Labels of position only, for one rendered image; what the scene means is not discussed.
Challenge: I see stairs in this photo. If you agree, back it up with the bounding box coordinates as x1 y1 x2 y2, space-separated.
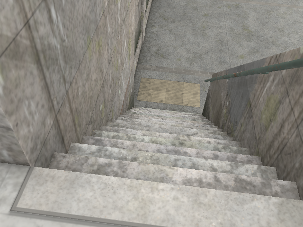
48 106 300 201

